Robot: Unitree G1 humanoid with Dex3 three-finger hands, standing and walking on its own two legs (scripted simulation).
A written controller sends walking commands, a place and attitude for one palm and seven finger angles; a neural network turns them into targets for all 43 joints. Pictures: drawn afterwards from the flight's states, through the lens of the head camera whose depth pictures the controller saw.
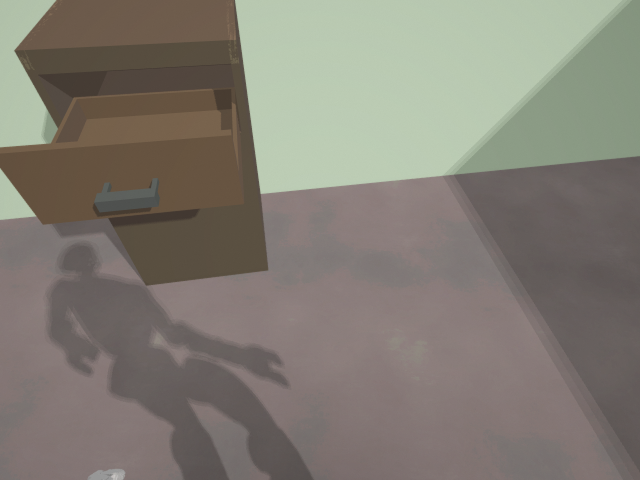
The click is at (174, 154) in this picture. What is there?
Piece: drawer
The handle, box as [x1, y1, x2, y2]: [94, 178, 159, 211]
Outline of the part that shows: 158,180 157,178 153,178 150,188 115,192 109,191 111,186 109,182 104,183 102,191 100,193 97,193 94,202 99,211 158,206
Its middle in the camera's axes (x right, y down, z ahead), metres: -0.38 -0.09 +0.75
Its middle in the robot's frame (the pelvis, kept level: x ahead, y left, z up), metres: +0.61 +0.41 -0.04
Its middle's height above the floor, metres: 0.73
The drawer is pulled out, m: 0.30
